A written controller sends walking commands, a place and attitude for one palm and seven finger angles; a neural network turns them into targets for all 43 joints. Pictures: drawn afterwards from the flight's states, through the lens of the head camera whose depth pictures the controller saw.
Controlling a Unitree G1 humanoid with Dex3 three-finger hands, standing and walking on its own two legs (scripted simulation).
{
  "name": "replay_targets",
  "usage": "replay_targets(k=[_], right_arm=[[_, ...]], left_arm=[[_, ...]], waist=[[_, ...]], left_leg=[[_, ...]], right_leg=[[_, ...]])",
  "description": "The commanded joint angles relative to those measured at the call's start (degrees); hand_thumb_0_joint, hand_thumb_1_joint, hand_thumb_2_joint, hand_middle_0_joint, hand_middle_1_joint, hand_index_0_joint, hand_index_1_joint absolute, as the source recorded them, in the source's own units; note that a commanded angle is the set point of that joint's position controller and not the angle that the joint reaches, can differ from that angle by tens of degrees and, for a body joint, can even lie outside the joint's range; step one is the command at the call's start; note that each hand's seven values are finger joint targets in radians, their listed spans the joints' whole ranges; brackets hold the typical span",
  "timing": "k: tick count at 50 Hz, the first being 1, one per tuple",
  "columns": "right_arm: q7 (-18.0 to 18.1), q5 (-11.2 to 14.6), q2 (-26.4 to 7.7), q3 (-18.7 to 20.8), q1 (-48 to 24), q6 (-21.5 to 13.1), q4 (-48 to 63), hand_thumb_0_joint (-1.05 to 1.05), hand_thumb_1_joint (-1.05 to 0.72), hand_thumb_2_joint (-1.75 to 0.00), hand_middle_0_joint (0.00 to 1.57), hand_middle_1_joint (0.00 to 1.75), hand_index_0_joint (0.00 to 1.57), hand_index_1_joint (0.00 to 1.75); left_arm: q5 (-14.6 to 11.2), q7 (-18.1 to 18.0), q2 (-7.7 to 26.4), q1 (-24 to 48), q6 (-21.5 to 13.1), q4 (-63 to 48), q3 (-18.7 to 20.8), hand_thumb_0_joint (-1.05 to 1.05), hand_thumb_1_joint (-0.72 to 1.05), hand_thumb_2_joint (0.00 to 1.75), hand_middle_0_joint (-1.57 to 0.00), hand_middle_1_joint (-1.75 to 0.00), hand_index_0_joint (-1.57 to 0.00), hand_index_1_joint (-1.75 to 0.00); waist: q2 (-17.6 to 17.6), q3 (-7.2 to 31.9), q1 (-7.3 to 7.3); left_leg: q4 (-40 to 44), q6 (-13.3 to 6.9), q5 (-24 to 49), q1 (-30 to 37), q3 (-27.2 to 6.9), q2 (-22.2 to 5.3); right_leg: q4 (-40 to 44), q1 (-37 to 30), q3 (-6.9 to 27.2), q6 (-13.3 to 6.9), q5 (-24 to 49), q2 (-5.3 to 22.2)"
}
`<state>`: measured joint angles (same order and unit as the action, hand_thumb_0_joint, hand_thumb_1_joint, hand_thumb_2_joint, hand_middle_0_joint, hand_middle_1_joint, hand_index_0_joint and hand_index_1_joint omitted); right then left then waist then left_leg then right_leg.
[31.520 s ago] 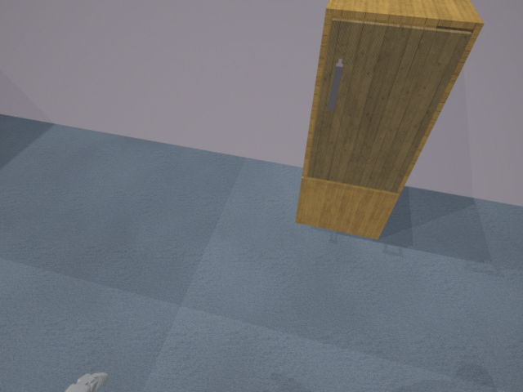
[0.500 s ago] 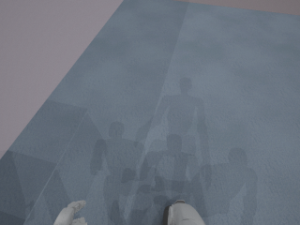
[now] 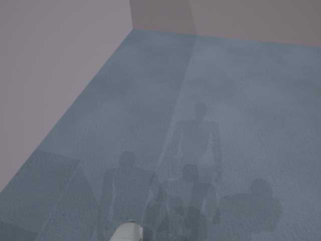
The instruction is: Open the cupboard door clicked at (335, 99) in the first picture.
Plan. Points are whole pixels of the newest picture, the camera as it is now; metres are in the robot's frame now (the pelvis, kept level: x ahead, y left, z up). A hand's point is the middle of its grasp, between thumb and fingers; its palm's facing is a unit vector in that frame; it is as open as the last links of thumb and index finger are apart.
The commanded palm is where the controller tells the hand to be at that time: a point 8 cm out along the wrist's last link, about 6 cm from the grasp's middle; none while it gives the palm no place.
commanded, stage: walk to a spot facing it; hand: left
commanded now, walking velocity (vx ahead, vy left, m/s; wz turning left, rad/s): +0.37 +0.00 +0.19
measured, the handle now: out of the picture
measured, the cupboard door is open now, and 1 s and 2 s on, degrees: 50 50 50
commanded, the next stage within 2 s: turn to face it in 0.18 s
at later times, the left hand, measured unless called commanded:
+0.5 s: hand (110, 191) +0.29 +0.20 -0.17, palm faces +0.13 -0.97 -0.22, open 7.2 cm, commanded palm none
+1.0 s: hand (115, 188) +0.32 +0.20 -0.20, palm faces +0.48 -0.86 -0.20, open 7.3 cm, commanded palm none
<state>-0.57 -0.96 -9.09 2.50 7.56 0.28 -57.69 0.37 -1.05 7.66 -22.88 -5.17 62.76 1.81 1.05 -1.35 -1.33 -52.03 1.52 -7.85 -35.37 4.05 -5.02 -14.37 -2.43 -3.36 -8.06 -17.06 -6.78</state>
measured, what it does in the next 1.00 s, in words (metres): walks ahead, turning left: left foot, then right foot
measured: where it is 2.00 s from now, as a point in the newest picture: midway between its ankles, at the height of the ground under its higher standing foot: (184, 218)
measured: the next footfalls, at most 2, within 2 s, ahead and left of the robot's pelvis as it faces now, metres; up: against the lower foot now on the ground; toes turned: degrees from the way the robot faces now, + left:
left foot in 0.20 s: +0.22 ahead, +0.10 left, +0.00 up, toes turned +8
right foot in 0.58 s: +0.40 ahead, -0.13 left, +0.00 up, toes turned +5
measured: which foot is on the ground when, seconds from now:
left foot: up 0.00-0.18, down 0.20-0.60, up 0.62-0.96, down 0.98-1.00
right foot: down 0.00-0.20, up 0.22-0.56, down 0.58-0.98, up 1.00-1.00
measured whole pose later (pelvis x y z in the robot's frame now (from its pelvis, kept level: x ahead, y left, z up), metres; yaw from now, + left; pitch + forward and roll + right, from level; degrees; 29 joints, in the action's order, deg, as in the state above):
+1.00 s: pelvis +0.34 -0.02 -0.02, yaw +28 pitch +1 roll +0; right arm -1.3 -1.5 -14.7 3.9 5.0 1.8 -50.0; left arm 1.0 -0.5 13.8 -10.8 0.9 52.2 3.8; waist -4.1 -5.4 0.5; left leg -39.7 -1.0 -15.8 -23.1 6.9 -2.0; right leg -45.1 16.9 -17.6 2.3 -27.5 10.6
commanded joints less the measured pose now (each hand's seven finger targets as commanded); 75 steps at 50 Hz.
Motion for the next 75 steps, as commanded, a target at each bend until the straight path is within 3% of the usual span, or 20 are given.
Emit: replay_targets(k=[1, 7, 8, 9, 10, 12, 17, 27, 28, 30, 37, 47, 49, 50, 53, 68, 69, 70, 71, 75], right_arm=[[-0.59, 0.38, -2.7, 0.47, -6.48, -1.79, 4.5, 0.0, -0.9, -0.9, 0.2, 0.3, 0.2, 0.3], [1.27, 0.03, -4.36, 0.69, 10.2, -2.7, -1.53, 0.0, -0.9, -0.9, 0.2, 0.3, 0.2, 0.3], [1.75, -0.67, -7.19, 1.53, 18.61, -2.75, -3.54, 0.0, -0.9, -0.9, 0.2, 0.3, 0.2, 0.3], [2.05, -1.77, -12.9, 2.89, 24.6, -2.97, -4.33, 0.0, -0.9, -0.9, 0.2, 0.3, 0.2, 0.3], [2.11, -0.33, -13.2, 2.48, 23.25, -2.52, -3.54, 0.0, -0.9, -0.9, 0.2, 0.3, 0.2, 0.3], [2.15, -0.11, -9.12, 1.76, 14.53, -3.15, -1.76, 0.0, -0.9, -0.9, 0.2, 0.3, 0.2, 0.3], [2.42, 0.1, -5.64, -0.02, 11.36, -5.04, -1.94, 0.0, -0.9, -0.9, 0.2, 0.3, 0.2, 0.3], [2.2, -0.04, -9.58, 1.67, 13.33, -1.8, -0.84, 0.0, -0.9, -0.9, 0.2, 0.3, 0.2, 0.3], [2.05, 0.31, -9.17, 1.71, 13.46, -1.82, -0.31, 0.0, -0.9, -0.9, 0.2, 0.3, 0.2, 0.3], [1.96, 1.22, -5.41, 1.77, 16.18, -1.87, 1.54, 0.0, -0.9, -0.9, 0.2, 0.3, 0.2, 0.3], [0.01, 0.25, -3.86, 1.17, 8.24, 2.04, 3.65, 0.0, -0.9, -0.9, 0.2, 0.3, 0.2, 0.3], [-1.05, -0.24, -8.84, 2.26, 5.37, 1.43, 8.55, 0.0, -0.9, -0.9, 0.2, 0.3, 0.2, 0.3], [-0.39, -0.75, -20.39, 5.07, 13.25, 0.42, 8.26, 0.0, -0.9, -0.9, 0.2, 0.3, 0.2, 0.3], [0.27, -0.33, -21.82, 5.03, 14.98, 0.83, 7.32, 0.0, -0.9, -0.9, 0.2, 0.3, 0.2, 0.3], [1.45, -0.38, -17.78, 3.95, 5.84, 0.35, 10.29, 0.0, -0.9, -0.9, 0.2, 0.3, 0.2, 0.3], [0.78, -0.16, -15.65, 4.58, 1.15, 1.54, 10.22, 0.0, -0.9, -0.9, 0.2, 0.3, 0.2, 0.3], [0.57, 0.34, -13.88, 4.35, 0.29, 1.59, 10.79, 0.0, -0.9, -0.9, 0.2, 0.3, 0.2, 0.3], [0.29, 0.77, -9.18, 3.89, 1.07, 1.67, 11.73, 0.0, -0.9, -0.9, 0.2, 0.3, 0.2, 0.3], [0.14, 0.25, -10.59, 4.03, -0.13, 1.7, 11.98, 0.0, -0.9, -0.9, 0.2, 0.3, 0.2, 0.3], [-0.83, -0.12, -9.4, 3.78, 3.19, 3.22, 7.86, 0.0, -0.9, -0.9, 0.2, 0.3, 0.2, 0.3]], left_arm=[[0.53, -1.18, 6.52, -9.03, -0.85, 1.26, 0.95, 0.0, 0.9, 0.9, -0.2, -0.3, -0.2, -0.3], [0.54, -1.25, 9.14, -6.6, -0.93, 2.24, 1.22, 0.0, 0.9, 0.9, -0.2, -0.3, -0.2, -0.3], [0.08, -0.82, 8.6, -5.08, -0.96, 1.13, 1.2, 0.0, 0.9, 0.9, -0.2, -0.3, -0.2, -0.3], [-0.89, -0.17, 5.21, -7.14, -0.83, -0.4, 0.48, 0.0, 0.9, 0.9, -0.2, -0.3, -0.2, -0.3], [-0.66, -0.33, 5.43, -3.6, -0.87, -2.75, 0.33, 0.0, 0.9, 0.9, -0.2, -0.3, -0.2, -0.3], [1.05, 0.14, 4.49, 1.6, 0.32, -4.81, 0.94, 0.0, 0.9, 0.9, -0.2, -0.3, -0.2, -0.3], [1.48, 1.06, 0.53, -1.54, 3.41, -3.6, 0.53, 0.0, 0.9, 0.9, -0.2, -0.3, -0.2, -0.3], [0.44, 0.98, 7.21, 10.6, 3.38, -10.57, 2.39, 0.0, 0.9, 0.9, -0.2, -0.3, -0.2, -0.3], [0.42, 0.81, 9.27, 7.66, 2.66, -10.09, 2.93, 0.0, 0.9, 0.9, -0.2, -0.3, -0.2, -0.3], [0.79, -0.37, 18.4, -2.13, 2.18, -8.13, 4.8, 0.0, 0.9, 0.9, -0.2, -0.3, -0.2, -0.3], [0.89, -1.32, 11.53, 11.75, 3.72, -13.07, 2.77, 0.0, 0.9, 0.9, -0.2, -0.3, -0.2, -0.3], [0.97, -0.06, 14.73, 11.74, 4.48, -14.18, 4.35, 0.0, 0.9, 0.9, -0.2, -0.3, -0.2, -0.3], [0.26, 0.54, 9.43, 13.99, 4.99, -18.01, 2.87, 0.0, 0.9, 0.9, -0.2, -0.3, -0.2, -0.3], [0.81, 0.13, 11.19, 17.25, 5.85, -19.57, 2.67, 0.0, 0.9, 0.9, -0.2, -0.3, -0.2, -0.3], [1.06, 0.17, 11.6, 16.78, 6.3, -17.13, 3.4, 0.0, 0.9, 0.9, -0.2, -0.3, -0.2, -0.3], [-0.02, -0.01, 11.01, 9.2, 5.88, -15.52, 3.07, 0.0, 0.9, 0.9, -0.2, -0.3, -0.2, -0.3], [0.28, -0.35, 13.76, 5.92, 5.28, -14.94, 3.64, 0.0, 0.9, 0.9, -0.2, -0.3, -0.2, -0.3], [1.29, -0.92, 19.06, 4.68, 4.72, -14.89, 4.84, 0.0, 0.9, 0.9, -0.2, -0.3, -0.2, -0.3], [1.2, -1.09, 20.59, 7.05, 4.99, -15.71, 4.48, 0.0, 0.9, 0.9, -0.2, -0.3, -0.2, -0.3], [0.47, -1.11, 12.54, 15.51, 4.74, -17.56, 2.39, 0.0, 0.9, 0.9, -0.2, -0.3, -0.2, -0.3]], waist=[[-5.48, -5.83, -1.29], [-6.99, 0.45, 7.87], [-4.91, 4.85, 11.57], [7.89, 13.44, 11.73], [5.89, 11.43, 9.38], [-0.95, -5.11, 5.28], [1.59, -3.0, -1.13], [7.74, 0.92, 0.49], [3.48, 4.25, -1.08], [-18.72, 17.62, -3.9], [-10.69, 3.86, 2.05], [-5.87, 4.91, 4.02], [22.57, 10.05, 8.44], [14.51, 11.76, 9.11], [11.11, 6.68, 4.98], [7.99, 6.17, 0.26], [1.79, 7.14, -1.6], [-16.08, 6.88, -2.25], [-19.36, 4.56, -1.93], [-13.51, 0.8, 3.45]], left_leg=[[4.83, -1.46, -1.92, -7.71, 1.46, 1.52], [18.6, -7.97, -2.16, 23.35, 6.61, 9.36], [20.14, -11.59, 2.58, 38.11, -1.07, 3.11], [22.98, -20.5, 9.37, 50.5, -27.99, -16.2], [32.11, -24.1, 10.0, 44.98, -37.88, -21.79], [38.57, -19.14, -7.66, 27.13, -30.44, -17.29], [37.98, -12.96, 15.21, 14.19, -9.17, -7.33], [24.13, -7.64, 22.6, 19.02, -12.97, -4.41], [18.89, -5.21, 18.32, 15.52, -11.97, -2.56], [-11.39, 0.75, -31.65, 2.02, -1.53, 7.53], [-14.18, 1.95, -17.98, 4.09, -1.41, 0.17], [19.11, 0.05, -5.23, 21.67, 3.85, 3.15], [29.37, -11.78, 30.3, 36.62, -28.05, -19.3], [29.26, -16.37, 32.04, 36.36, -29.58, -22.47], [30.77, -12.35, 16.65, 27.61, -22.09, -13.94], [27.15, -8.27, 6.09, 15.54, -22.64, -4.25], [22.57, -5.49, -1.15, 9.25, -20.42, -0.84], [8.7, -0.36, -18.71, -1.88, -10.05, 7.91], [-6.9, 0.57, -27.81, -1.54, -6.77, 8.27], [-20.31, 2.2, -15.42, 0.19, -5.53, 3.48]], right_leg=[[-0.3, -6.59, 7.71, 4.2, 51.13, 19.73], [-23.01, 2.67, 1.57, 7.45, 74.53, 17.33], [-36.36, 14.33, 0.39, 8.39, 60.17, 16.01], [-61.04, 29.37, -1.38, 8.87, 12.87, 8.06], [-70.96, 34.73, 2.96, 6.44, -12.03, 5.59], [-68.41, 41.56, 5.41, 6.62, -6.84, 10.15], [-47.73, 29.31, 2.57, 9.71, 1.26, 13.33], [-18.71, 17.71, -1.75, 10.99, 8.84, 8.25], [-13.49, 7.5, 0.45, 10.32, 18.88, 10.98], [-12.68, -11.89, 21.03, -1.07, 56.54, 38.65], [-7.88, 11.48, -1.73, 1.9, 35.43, 28.29], [-21.39, 14.87, -9.58, 5.68, 24.38, 28.04], [-48.15, 37.16, -9.0, 13.59, -22.57, 14.58], [-54.86, 39.21, 0.3, 12.55, -23.43, 13.53], [-58.06, 39.81, 4.25, 12.7, -11.07, 13.71], [-16.43, 13.17, 0.93, 11.7, 0.41, 6.85], [-7.54, 4.88, 4.49, 10.87, 3.48, 10.77], [0.33, -0.95, 21.0, 5.62, 0.8, 26.97], [0.83, 8.05, 26.25, 0.59, 6.82, 36.33], [-5.11, 12.6, 5.92, 2.6, 21.96, 24.55]])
